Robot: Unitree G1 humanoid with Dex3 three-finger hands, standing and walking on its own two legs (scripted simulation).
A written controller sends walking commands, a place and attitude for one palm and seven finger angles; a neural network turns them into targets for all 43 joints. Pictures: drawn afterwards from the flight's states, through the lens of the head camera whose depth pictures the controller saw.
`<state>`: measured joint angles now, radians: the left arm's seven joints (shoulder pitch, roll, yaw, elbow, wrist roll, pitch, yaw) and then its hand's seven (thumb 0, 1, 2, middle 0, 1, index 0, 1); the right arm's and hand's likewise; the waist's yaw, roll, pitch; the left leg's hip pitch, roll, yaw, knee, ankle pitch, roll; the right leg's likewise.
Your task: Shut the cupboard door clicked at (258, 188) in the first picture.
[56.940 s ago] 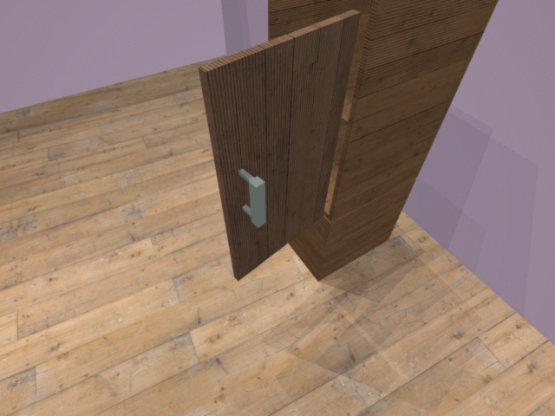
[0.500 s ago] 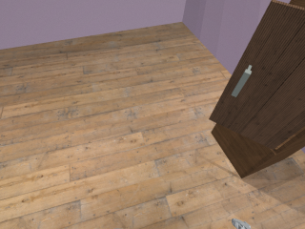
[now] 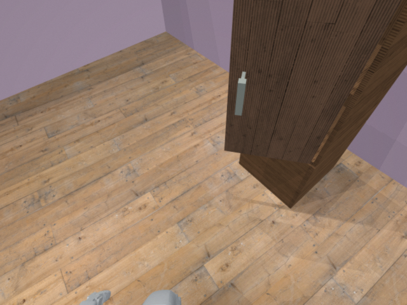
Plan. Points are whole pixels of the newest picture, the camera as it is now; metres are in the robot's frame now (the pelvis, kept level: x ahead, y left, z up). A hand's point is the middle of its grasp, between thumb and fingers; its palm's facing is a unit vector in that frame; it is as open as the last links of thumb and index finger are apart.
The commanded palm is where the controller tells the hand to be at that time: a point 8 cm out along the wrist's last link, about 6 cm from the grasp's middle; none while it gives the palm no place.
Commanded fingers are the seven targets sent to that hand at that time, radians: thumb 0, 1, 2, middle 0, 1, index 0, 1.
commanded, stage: turn to face it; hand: left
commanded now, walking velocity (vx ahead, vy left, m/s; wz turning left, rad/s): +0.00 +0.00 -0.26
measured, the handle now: (241, 93) +0.67 -0.09 -0.02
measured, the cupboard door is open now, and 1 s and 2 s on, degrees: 38 38 38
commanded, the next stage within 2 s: take the last steps up to it in 0.16 s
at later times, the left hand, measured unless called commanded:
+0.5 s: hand out of the picture +0.14 +0.19 -0.16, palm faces -0.16 -0.97 -0.18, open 7.4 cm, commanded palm none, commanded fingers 0.00 0.90 0.90 -0.20 -0.30 -0.20 -0.30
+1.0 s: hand (169, 282) +0.19 +0.10 -0.19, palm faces -0.21 -0.97 -0.13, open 7.4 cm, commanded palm none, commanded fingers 0.00 0.90 0.90 -0.20 -0.30 -0.20 -0.30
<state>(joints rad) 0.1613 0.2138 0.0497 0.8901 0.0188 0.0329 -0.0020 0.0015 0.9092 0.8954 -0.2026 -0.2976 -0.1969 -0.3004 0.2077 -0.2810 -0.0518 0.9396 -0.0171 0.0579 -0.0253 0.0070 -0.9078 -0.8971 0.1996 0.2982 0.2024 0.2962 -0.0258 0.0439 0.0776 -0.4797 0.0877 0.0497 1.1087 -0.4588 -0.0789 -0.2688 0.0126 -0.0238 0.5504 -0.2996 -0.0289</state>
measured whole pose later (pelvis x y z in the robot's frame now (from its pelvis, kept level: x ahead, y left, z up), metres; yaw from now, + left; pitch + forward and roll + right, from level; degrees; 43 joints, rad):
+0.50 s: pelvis +0.04 +0.00 +0.01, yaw -10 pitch +1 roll -2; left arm 0.19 0.23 0.08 0.98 0.02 0.07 -0.05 0.01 0.91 0.90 -0.20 -0.30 -0.19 -0.30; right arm 0.28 -0.18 -0.02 0.99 -0.05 -0.01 -0.03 0.00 -0.90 -0.90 0.21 0.30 0.21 0.30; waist -0.03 0.01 0.04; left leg -0.19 0.12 0.14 0.47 -0.29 -0.02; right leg -0.35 -0.01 -0.05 0.78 -0.45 0.01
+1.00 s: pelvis +0.15 -0.07 -0.01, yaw -13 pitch +0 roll -1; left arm 0.27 0.20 0.06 1.07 0.02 0.04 -0.02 0.01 0.91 0.90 -0.20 -0.30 -0.20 -0.30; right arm 0.22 -0.16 -0.01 0.97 -0.05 -0.05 -0.03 0.00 -0.91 -0.90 0.20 0.30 0.20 0.30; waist -0.02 -0.07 0.05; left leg -0.35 0.09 0.16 0.63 -0.29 0.03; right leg -0.34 0.03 -0.04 1.04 -0.49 -0.04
